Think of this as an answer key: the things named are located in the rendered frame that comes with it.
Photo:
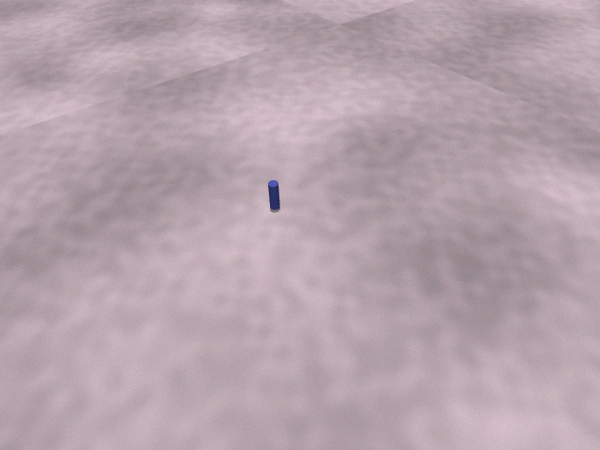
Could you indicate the can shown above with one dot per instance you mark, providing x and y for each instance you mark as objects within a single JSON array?
[{"x": 273, "y": 194}]

